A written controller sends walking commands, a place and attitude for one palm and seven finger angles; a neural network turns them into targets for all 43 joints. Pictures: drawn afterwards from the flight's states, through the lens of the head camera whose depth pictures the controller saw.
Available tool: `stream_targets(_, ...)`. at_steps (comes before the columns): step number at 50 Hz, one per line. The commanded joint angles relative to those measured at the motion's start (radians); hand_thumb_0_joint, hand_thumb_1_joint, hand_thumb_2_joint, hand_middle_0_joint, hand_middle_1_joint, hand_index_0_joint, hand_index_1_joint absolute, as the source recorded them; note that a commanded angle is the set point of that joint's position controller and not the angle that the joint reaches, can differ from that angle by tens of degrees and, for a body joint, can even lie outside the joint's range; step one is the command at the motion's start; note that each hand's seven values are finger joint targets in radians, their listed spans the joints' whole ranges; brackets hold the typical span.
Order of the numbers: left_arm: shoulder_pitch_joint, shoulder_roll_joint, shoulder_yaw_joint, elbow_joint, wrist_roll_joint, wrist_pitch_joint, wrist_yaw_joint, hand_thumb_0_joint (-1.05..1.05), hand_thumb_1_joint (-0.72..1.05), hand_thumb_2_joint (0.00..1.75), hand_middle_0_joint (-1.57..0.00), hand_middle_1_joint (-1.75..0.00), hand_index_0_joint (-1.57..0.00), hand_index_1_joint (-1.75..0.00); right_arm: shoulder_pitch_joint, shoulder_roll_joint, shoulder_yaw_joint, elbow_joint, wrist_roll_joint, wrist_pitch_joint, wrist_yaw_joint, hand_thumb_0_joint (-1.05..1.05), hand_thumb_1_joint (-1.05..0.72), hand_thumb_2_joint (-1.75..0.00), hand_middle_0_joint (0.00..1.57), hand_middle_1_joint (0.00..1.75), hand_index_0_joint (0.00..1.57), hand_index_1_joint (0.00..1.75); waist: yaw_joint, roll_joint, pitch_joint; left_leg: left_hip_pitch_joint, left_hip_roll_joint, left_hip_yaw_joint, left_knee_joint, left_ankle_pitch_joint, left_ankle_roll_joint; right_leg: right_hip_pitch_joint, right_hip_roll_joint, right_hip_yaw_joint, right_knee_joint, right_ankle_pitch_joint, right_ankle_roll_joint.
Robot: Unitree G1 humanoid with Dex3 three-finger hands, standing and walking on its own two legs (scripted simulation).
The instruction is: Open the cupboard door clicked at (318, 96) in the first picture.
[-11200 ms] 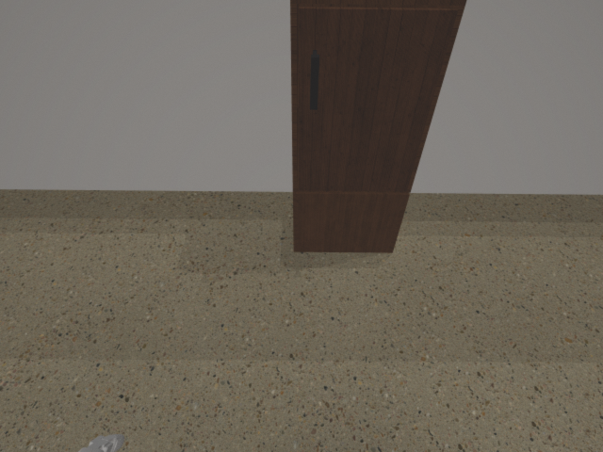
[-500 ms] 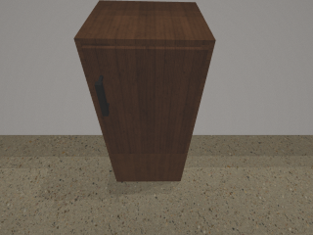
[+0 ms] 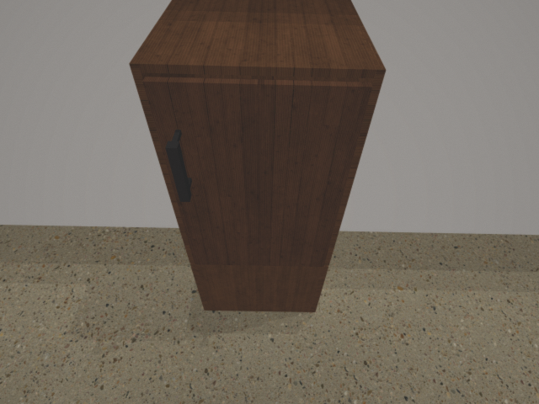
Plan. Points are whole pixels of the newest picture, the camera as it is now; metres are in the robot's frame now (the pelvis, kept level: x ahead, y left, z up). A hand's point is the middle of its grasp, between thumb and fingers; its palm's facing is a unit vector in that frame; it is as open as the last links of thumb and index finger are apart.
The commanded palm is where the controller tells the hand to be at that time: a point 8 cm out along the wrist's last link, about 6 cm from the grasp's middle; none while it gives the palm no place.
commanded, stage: come to a stop and stand still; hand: left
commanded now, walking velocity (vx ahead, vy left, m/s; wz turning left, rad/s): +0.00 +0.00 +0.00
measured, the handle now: (181, 166) +0.54 +0.21 +0.03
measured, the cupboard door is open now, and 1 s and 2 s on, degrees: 0 0 0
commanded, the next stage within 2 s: look again from close up in 0.02 s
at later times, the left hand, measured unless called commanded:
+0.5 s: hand out of the picture +0.03 +0.19 -0.18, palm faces +0.02 -0.98 -0.22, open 7.4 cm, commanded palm none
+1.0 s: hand (144, 341) +0.20 +0.19 +0.01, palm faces +0.19 -0.98 -0.05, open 7.8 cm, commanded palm +0.11 +0.25 -0.05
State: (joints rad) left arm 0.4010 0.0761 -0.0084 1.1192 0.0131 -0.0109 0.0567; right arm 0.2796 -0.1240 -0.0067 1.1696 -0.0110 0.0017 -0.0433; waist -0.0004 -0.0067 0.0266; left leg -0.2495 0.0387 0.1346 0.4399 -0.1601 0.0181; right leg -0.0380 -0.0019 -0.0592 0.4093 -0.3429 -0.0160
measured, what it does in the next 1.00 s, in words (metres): stands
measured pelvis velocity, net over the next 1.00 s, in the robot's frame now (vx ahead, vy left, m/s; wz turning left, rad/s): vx -0.03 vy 0.00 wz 0.07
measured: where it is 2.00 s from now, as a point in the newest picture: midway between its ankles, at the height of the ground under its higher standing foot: outside the picture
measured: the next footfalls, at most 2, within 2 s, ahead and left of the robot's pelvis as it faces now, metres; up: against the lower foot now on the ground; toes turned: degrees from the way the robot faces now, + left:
none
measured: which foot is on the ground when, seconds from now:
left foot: down 0.00-1.00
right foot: down 0.00-1.00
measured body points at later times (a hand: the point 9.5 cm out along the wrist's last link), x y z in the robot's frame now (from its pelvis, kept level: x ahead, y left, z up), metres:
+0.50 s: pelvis +0.01 +0.02 -0.01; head +0.01 +0.02 +0.44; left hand +0.03 +0.24 -0.17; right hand +0.02 -0.21 -0.17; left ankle +0.05 +0.11 -0.74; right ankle -0.07 -0.10 -0.74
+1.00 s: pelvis -0.03 +0.00 -0.03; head -0.03 -0.01 +0.42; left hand +0.18 +0.24 +0.02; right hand +0.14 -0.24 -0.13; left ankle +0.05 +0.11 -0.74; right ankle -0.04 -0.10 -0.74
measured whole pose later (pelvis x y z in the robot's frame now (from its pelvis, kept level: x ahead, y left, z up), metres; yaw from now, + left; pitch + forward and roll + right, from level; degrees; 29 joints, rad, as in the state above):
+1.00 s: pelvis -0.03 +0.00 -0.03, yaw +4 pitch +4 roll +0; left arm 0.30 0.16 0.09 0.15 -0.18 -0.31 -0.03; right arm 0.22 -0.23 -0.01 0.72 0.01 -0.23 -0.05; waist -0.04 0.03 -0.11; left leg -0.58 0.00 0.08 0.74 -0.24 0.04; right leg -0.44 -0.02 -0.07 0.82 -0.45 -0.02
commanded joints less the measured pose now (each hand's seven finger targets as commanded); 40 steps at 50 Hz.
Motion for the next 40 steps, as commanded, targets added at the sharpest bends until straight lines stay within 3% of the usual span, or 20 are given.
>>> stream_targets(1,0.113,0.079,0.015,-0.004,0.003,-0.002,0.0,0.0,0.9,0.9,-0.2,-0.3,-0.2,-0.3,0.058,-0.068,-0.009,-0.024,0.006,-0.006,0.003,0.0,-0.9,-0.9,0.2,0.3,0.2,0.3,-0.001,-0.01,0.079,0.116,0.092,-0.125,-0.06,0.131,0.009,-0.186,-0.109,0.089,-0.111,0.209,-0.002)
stream_targets(5,0.108,0.088,0.015,-0.003,0.004,-0.002,0.0,0.0,0.9,0.9,-0.2,-0.3,-0.2,-0.3,0.05,-0.078,-0.009,-0.027,0.006,-0.006,0.004,0.0,-0.9,-0.9,0.2,0.3,0.2,0.3,-0.001,-0.014,0.07,0.126,0.091,-0.125,-0.058,0.139,0.009,-0.174,-0.109,0.09,-0.112,0.226,-0.001)
stream_targets(6,0.1,0.135,0.005,-0.007,0.025,-0.038,0.024,0.0,0.9,0.9,-0.2,-0.3,-0.2,-0.3,-0.032,-0.119,0.0,-0.116,0.003,-0.032,0.022,0.0,-0.9,-0.9,0.2,0.3,0.2,0.3,0.019,-0.024,0.126,0.009,0.08,-0.117,0.163,0.168,-0.006,-0.245,-0.146,0.161,-0.134,0.53,0.014)
stream_targets(7,0.041,0.167,0.013,-0.06,0.017,-0.046,0.015,0.0,0.9,0.9,-0.2,-0.3,-0.2,-0.3,0.028,-0.076,-0.006,-0.133,0.0,-0.019,0.033,0.0,-0.9,-0.9,0.2,0.3,0.2,0.3,-0.048,-0.037,0.088,-0.002,0.054,-0.121,0.141,-0.083,0.003,-0.248,-0.173,0.143,-0.123,0.309,-0.024)
stream_targets(8,-0.01,0.159,0.011,-0.08,0.012,-0.042,0.006,0.0,0.9,0.9,-0.2,-0.3,-0.2,-0.3,0.044,-0.081,-0.01,-0.118,-0.006,-0.011,0.035,0.0,-0.9,-0.9,0.2,0.3,0.2,0.3,-0.053,0.024,0.11,-0.01,0.049,-0.114,0.117,-0.108,0.004,-0.274,-0.147,0.13,-0.121,0.093,-0.05)
stream_targets(9,-0.021,0.154,0.01,-0.081,0.008,-0.043,0.004,0.0,0.9,0.9,-0.2,-0.3,-0.2,-0.3,0.068,-0.09,-0.008,-0.118,-0.009,-0.012,0.036,0.0,-0.9,-0.9,0.2,0.3,0.2,0.3,-0.059,0.02,0.1,-0.024,0.053,-0.121,0.108,-0.077,0.004,-0.281,-0.115,0.122,-0.103,0.003,-0.06)
stream_targets(10,-0.007,0.149,0.014,-0.089,0.011,-0.044,0.003,0.0,0.9,0.9,-0.2,-0.3,-0.2,-0.3,0.089,-0.09,-0.005,-0.124,-0.012,-0.02,0.037,0.0,-0.9,-0.9,0.2,0.3,0.2,0.3,-0.047,0.068,0.045,0.001,0.06,-0.121,0.102,0.012,0.01,-0.231,-0.108,0.094,-0.058,0.089,-0.061)
stream_targets(12,0.019,0.139,0.014,-0.086,0.004,-0.039,0.003,0.0,0.9,0.9,-0.2,-0.3,-0.2,-0.3,0.091,-0.108,-0.003,-0.139,-0.009,-0.03,0.029,0.0,-0.9,-0.9,0.2,0.3,0.2,0.3,-0.029,0.045,-0.042,0.029,0.074,-0.144,0.096,0.126,0.032,-0.166,-0.085,0.078,0.013,0.193,-0.054)
stream_targets(14,0.03,0.131,0.011,-0.081,0.001,-0.031,0.003,0.0,0.9,0.9,-0.2,-0.3,-0.2,-0.3,0.087,-0.123,-0.003,-0.148,-0.006,-0.035,0.021,0.0,-0.9,-0.9,0.2,0.3,0.2,0.3,-0.017,0.016,-0.061,0.042,0.087,-0.153,0.098,0.216,0.045,-0.148,-0.078,0.069,0.04,0.231,-0.044)
stream_targets(16,0.03,0.139,0.013,-0.084,0.002,-0.024,0.004,0.0,0.9,0.9,-0.2,-0.3,-0.2,-0.3,0.079,-0.128,0.0,-0.147,-0.006,-0.035,0.018,0.0,-0.9,-0.9,0.2,0.3,0.2,0.3,-0.007,0.006,-0.029,0.026,0.091,-0.155,0.094,0.246,0.053,-0.152,-0.074,0.06,0.05,0.224,-0.036)
stream_targets(18,0.018,0.143,0.013,-0.087,0.002,-0.015,0.004,0.0,0.9,0.9,-0.2,-0.3,-0.2,-0.3,0.065,-0.131,-0.002,-0.147,-0.004,-0.03,0.017,0.0,-0.9,-0.9,0.2,0.3,0.2,0.3,-0.004,-0.038,0.027,-0.003,0.089,-0.151,0.074,0.183,0.05,-0.176,-0.076,0.058,0.036,0.182,-0.032)
stream_targets(20,0.013,0.147,0.013,-0.089,0.004,-0.013,0.002,0.0,0.9,0.9,-0.2,-0.3,-0.2,-0.3,0.048,-0.119,0.0,-0.141,-0.005,-0.028,0.019,0.0,-0.9,-0.9,0.2,0.3,0.2,0.3,0.004,-0.027,0.064,-0.016,0.078,-0.144,0.056,0.153,0.047,-0.185,-0.08,0.062,0.025,0.185,-0.031)
stream_targets(24,-0.008,0.174,0.016,-0.098,0.001,-0.003,-0.001,0.0,0.9,0.9,-0.2,-0.3,-0.2,-0.3,0.042,-0.135,-0.002,-0.138,-0.004,-0.024,0.02,0.0,-0.9,-0.9,0.2,0.3,0.2,0.3,0.001,-0.002,0.069,-0.01,0.08,-0.149,0.018,0.081,0.044,-0.199,-0.079,0.058,0.015,0.095,-0.026)
stream_targets(34,-0.017,0.196,0.019,-0.094,0.004,-0.001,-0.011,0.0,0.9,0.9,-0.2,-0.3,-0.2,-0.3,0.012,-0.158,-0.008,-0.138,-0.002,-0.029,0.019,0.0,-0.9,-0.9,0.2,0.3,0.2,0.3,0.004,0.02,0.016,0.048,0.091,-0.154,-0.017,0.07,0.044,-0.194,-0.085,0.067,-0.009,0.086,-0.019)
stream_targets(36,-0.016,0.201,0.021,-0.091,0.006,-0.003,-0.01,0.0,0.9,0.9,-0.2,-0.3,-0.2,-0.3,0.008,-0.166,-0.01,-0.137,-0.001,-0.032,0.017,0.0,-0.9,-0.9,0.2,0.3,0.2,0.3,0.004,0.013,0.0,0.066,0.092,-0.149,-0.005,0.131,0.047,-0.181,-0.089,0.068,-0.007,0.133,-0.016)
stream_targets(37,0.026,0.181,0.008,-0.087,0.018,-0.017,0.023,0.0,0.9,0.9,-0.2,-0.3,-0.2,-0.3,-0.053,-0.181,-0.01,-0.203,0.002,-0.03,0.021,0.0,-0.9,-0.9,0.2,0.3,0.2,0.3,0.016,0.03,0.083,0.027,0.099,-0.149,0.187,0.262,0.025,-0.273,-0.125,0.156,-0.069,0.388,-0.009)
stream_targets(38,-0.685,0.463,0.182,-1.708,-0.176,-0.221,0.039,0.0,0.88,0.89,-0.2,-0.32,-0.2,-0.32,0.018,-0.336,-0.064,-0.527,0.046,-0.181,-0.009,0.0,-0.9,-0.9,0.2,0.3,0.2,0.3,-0.119,0.236,-0.474,0.368,0.0,-0.16,0.078,0.396,0.018,-0.254,-0.041,-0.005,0.084,0.483,-0.024)
stream_targets(39,-0.204,0.371,0.149,-1.482,-0.104,-0.171,0.079,0.0,0.85,0.88,-0.2,-0.33,-0.2,-0.33,-0.035,-0.224,0.003,-0.455,0.047,-0.293,-0.042,0.0,-0.9,-0.9,0.2,0.3,0.2,0.3,-0.01,0.431,-0.485,0.56,0.076,-0.227,-0.025,0.492,0.005,-0.334,0.002,-0.026,0.272,0.203,-0.026)
stream_targets(40,-0.16,0.285,0.104,-1.388,-0.113,-0.115,0.123,0.0,0.83,0.87,-0.21,-0.34,-0.21,-0.34,-0.049,-0.218,-0.024,-0.396,0.044,-0.314,-0.051,0.0,-0.9,-0.9,0.2,0.3,0.2,0.3,-0.023,0.314,-0.421,0.394,0.072,-0.236,-0.049,0.377,-0.054,-0.358,0.001,-0.019,0.332,0.022,-0.018)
